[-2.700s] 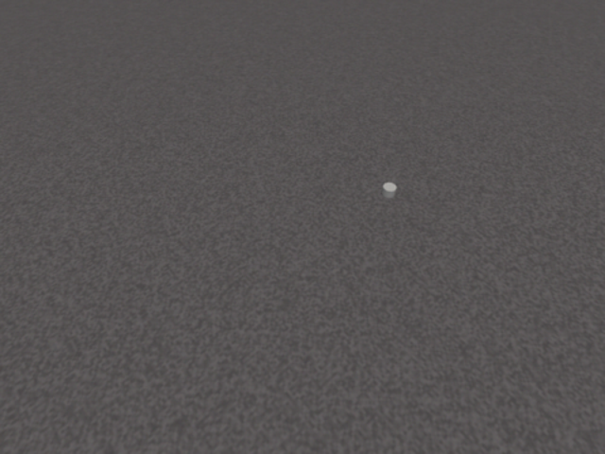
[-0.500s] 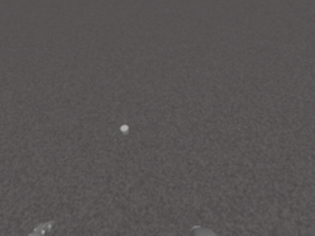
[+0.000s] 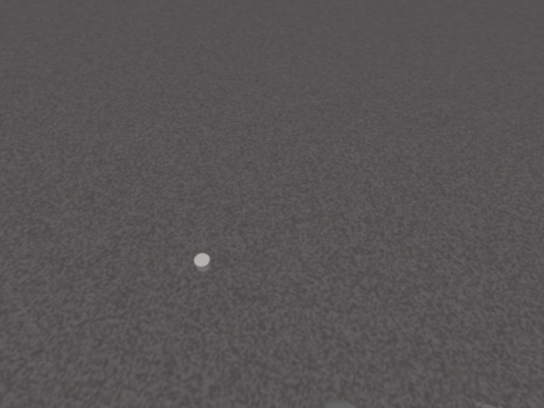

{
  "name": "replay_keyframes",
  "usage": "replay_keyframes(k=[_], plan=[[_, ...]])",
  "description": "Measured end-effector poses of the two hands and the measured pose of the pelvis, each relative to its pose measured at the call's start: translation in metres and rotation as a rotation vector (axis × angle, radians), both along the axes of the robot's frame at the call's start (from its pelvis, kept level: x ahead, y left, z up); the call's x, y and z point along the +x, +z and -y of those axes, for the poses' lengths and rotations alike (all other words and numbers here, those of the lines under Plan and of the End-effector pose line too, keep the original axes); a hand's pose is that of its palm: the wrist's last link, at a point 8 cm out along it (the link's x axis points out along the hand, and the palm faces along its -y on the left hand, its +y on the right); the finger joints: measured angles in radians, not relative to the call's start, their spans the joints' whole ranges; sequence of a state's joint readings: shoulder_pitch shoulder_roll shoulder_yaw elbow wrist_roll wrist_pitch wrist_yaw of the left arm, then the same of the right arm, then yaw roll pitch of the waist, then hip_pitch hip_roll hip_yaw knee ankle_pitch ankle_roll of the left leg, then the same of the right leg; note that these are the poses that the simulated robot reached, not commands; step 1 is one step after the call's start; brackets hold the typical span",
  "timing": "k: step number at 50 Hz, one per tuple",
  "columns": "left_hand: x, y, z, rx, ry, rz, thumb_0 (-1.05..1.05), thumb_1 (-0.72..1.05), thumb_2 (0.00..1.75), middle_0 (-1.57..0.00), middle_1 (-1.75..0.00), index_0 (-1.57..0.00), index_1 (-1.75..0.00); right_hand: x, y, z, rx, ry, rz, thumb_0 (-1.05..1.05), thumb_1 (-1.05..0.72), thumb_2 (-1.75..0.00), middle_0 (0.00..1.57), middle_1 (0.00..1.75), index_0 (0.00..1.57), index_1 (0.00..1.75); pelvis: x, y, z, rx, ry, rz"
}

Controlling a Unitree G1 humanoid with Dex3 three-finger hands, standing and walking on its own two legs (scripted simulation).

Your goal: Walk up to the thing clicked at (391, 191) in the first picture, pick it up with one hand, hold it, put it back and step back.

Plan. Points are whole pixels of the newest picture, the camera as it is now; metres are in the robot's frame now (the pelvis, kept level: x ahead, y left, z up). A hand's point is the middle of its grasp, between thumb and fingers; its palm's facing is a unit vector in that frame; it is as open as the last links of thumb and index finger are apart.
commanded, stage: walk up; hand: left
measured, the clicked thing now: (202, 262) +0.78 +0.26 -0.74
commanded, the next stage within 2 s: none
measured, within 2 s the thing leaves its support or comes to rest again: neither
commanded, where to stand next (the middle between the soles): +0.39 +0.00 m, yaw +2 degrees
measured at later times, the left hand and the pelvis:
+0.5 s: hand (129, 344) +0.25 +0.25 -0.10, palm faces -0.01 -0.91 -0.42, open 7.4 cm; pelvis +0.18 -0.03 +0.01, yaw +1 degrees
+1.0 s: hand (132, 296) +0.36 +0.28 -0.16, palm faces -0.01 -0.92 -0.39, open 7.4 cm; pelvis +0.31 +0.01 -0.01, yaw +1 degrees
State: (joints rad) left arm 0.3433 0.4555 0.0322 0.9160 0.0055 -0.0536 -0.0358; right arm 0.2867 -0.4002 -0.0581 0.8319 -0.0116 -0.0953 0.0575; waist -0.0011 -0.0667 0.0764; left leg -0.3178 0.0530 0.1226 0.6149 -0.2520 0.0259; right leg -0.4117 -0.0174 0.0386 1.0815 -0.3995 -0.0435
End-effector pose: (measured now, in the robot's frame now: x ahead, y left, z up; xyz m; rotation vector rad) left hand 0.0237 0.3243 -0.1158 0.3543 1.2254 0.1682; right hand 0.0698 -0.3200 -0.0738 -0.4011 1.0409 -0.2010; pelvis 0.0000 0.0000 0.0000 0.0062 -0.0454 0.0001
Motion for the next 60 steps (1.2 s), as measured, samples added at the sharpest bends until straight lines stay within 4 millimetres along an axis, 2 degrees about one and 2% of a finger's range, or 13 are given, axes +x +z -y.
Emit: replay_keyframes(k=[5, 10, 14, 16, 19, 22, 27, 32, 37, 44, 48, 54, 60], plan=[[0.065, 0.013, 0.002, -0.013, -0.038, 0.046, 0.01, 0.91, 0.90, -0.20, -0.30, -0.20, -0.30, 0.005, 0.002, -0.002, 0.009, -0.035, -0.065, 0.00, -0.90, -0.90, 0.20, 0.30, 0.21, 0.30, 0.036, 0.009, -0.002, 0.005, -0.008, 0.000], [0.132, 0.027, 0.012, 0.001, -0.070, 0.103, 0.01, 0.91, 0.90, -0.20, -0.30, -0.20, -0.30, 0.016, -0.011, 0.007, 0.038, -0.068, -0.131, 0.00, -0.90, -0.90, 0.20, 0.30, 0.21, 0.30, 0.074, 0.009, 0.005, 0.010, -0.004, 0.000], [0.184, 0.032, 0.024, 0.040, -0.083, 0.168, 0.00, 0.91, 0.90, -0.20, -0.30, -0.20, -0.30, 0.039, -0.034, 0.022, 0.064, -0.081, -0.166, 0.00, -0.90, -0.90, 0.20, 0.30, 0.21, 0.30, 0.110, -0.003, 0.020, 0.014, 0.000, 0.001], [0.202, 0.033, 0.030, 0.058, -0.075, 0.206, 0.00, 0.91, 0.90, -0.20, -0.30, -0.20, -0.30, 0.058, -0.044, 0.026, 0.070, -0.077, -0.178, 0.00, -0.90, -0.90, 0.20, 0.30, 0.21, 0.30, 0.123, -0.007, 0.027, -0.004, 0.005, 0.009], [0.214, 0.042, 0.037, 0.058, -0.053, 0.225, 0.00, 0.91, 0.90, -0.20, -0.30, -0.20, -0.30, 0.092, -0.046, 0.025, 0.085, -0.053, -0.175, 0.01, -0.90, -0.90, 0.20, 0.30, 0.20, 0.30, 0.141, -0.002, 0.029, 0.003, 0.007, 0.015], [0.218, 0.049, 0.039, 0.059, -0.033, 0.206, 0.00, 0.91, 0.90, -0.20, -0.30, -0.20, -0.30, 0.130, -0.041, 0.022, 0.098, -0.022, -0.142, 0.01, -0.90, -0.90, 0.20, 0.29, 0.20, 0.30, 0.160, 0.006, 0.028, 0.000, 0.011, 0.012], [0.219, 0.050, 0.028, 0.061, 0.004, 0.154, 0.00, 0.90, 0.90, -0.20, -0.30, -0.20, -0.30, 0.182, -0.029, 0.016, 0.094, 0.024, -0.117, 0.00, -0.90, -0.90, 0.20, 0.29, 0.20, 0.30, 0.192, 0.011, 0.022, -0.005, 0.020, 0.002], [0.224, 0.034, 0.005, 0.051, 0.046, 0.088, 0.00, 0.90, 0.90, -0.20, -0.30, -0.20, -0.30, 0.233, -0.019, 0.005, 0.058, 0.052, -0.104, 0.00, -0.90, -0.90, 0.20, 0.29, 0.20, 0.30, 0.229, 0.007, 0.007, -0.017, 0.030, -0.005], [0.248, 0.006, -0.018, 0.039, 0.070, 0.020, 0.00, 0.90, 0.90, -0.20, -0.30, -0.20, -0.30, 0.279, -0.018, -0.011, -0.001, 0.048, -0.049, 0.00, -0.90, -0.90, 0.20, 0.29, 0.20, 0.30, 0.265, -0.007, -0.015, -0.005, 0.035, -0.004], [0.300, 0.003, -0.013, 0.015, 0.044, 0.017, 0.01, 0.91, 0.90, -0.20, -0.30, -0.20, -0.30, 0.308, -0.010, -0.026, 0.005, 0.037, -0.043, 0.00, -0.90, -0.90, 0.20, 0.30, 0.21, 0.30, 0.293, 0.001, -0.017, -0.001, 0.028, -0.003], [0.322, 0.002, -0.005, 0.027, 0.040, 0.027, 0.00, 0.91, 0.90, -0.20, -0.30, -0.20, -0.30, 0.321, -0.023, -0.023, 0.018, 0.030, -0.056, 0.00, -0.90, -0.90, 0.20, 0.30, 0.21, 0.30, 0.304, -0.004, -0.011, 0.001, 0.025, 0.000], [0.344, 0.001, 0.010, 0.048, 0.040, 0.040, 0.00, 0.91, 0.90, -0.20, -0.30, -0.20, -0.30, 0.341, -0.049, -0.019, 0.070, -0.011, -0.072, 0.00, -0.90, -0.90, 0.20, 0.30, 0.21, 0.30, 0.314, -0.012, 0.000, 0.001, 0.021, 0.006], [0.376, 0.010, 0.023, 0.028, 0.019, 0.072, 0.00, 0.91, 0.90, -0.20, -0.30, -0.20, -0.30, 0.341, -0.053, -0.025, 0.106, -0.018, -0.115, 0.00, -0.90, -0.90, 0.20, 0.29, 0.20, 0.30, 0.320, -0.004, 0.001, 0.011, 0.020, -0.002]])
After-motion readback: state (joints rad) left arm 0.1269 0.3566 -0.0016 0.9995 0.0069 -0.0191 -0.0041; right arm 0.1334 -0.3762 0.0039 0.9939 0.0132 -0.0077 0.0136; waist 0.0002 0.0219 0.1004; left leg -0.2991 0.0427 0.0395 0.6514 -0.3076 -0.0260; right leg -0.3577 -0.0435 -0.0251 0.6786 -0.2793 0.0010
